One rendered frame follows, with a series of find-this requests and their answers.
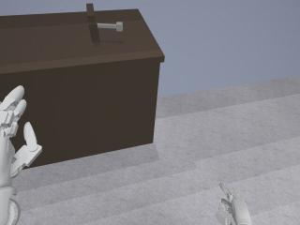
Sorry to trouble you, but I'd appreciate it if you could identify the counter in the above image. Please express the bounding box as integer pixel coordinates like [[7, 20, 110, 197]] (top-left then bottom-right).
[[0, 3, 165, 170]]

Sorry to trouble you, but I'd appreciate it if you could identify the right robot hand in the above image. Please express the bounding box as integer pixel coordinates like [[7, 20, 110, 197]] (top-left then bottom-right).
[[216, 183, 253, 225]]

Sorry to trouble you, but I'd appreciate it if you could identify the robot left forearm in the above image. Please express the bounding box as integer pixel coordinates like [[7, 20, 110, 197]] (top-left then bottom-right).
[[0, 187, 21, 225]]

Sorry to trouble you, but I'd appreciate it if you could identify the tap lever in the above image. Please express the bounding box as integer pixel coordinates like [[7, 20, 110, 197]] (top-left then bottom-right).
[[97, 22, 123, 32]]

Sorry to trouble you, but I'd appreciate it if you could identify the left robot hand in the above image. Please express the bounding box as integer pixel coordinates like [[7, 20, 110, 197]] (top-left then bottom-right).
[[0, 85, 42, 188]]

